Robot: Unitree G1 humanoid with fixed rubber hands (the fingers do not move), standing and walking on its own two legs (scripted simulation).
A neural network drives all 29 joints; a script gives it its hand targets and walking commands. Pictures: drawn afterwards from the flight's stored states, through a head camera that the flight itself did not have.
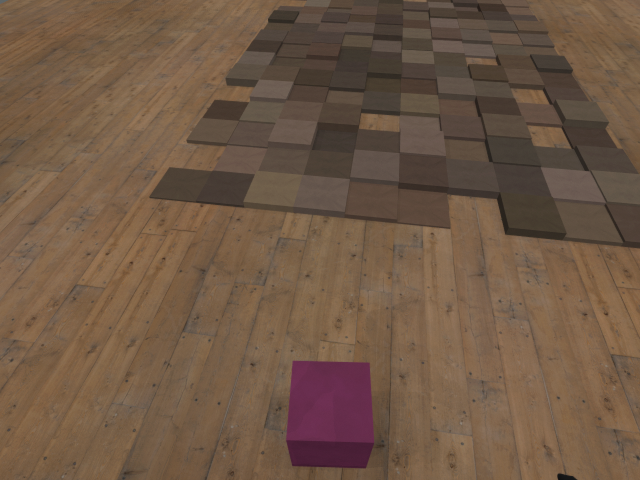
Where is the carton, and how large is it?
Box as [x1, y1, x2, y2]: [286, 361, 373, 467]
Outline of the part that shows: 293,361 286,441 292,465 365,467 373,444 369,363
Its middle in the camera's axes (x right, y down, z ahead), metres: +0.02 +0.50 +1.08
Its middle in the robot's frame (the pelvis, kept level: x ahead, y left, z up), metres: +0.43 +0.00 -0.66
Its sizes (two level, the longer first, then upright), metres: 0.210 0.200 0.250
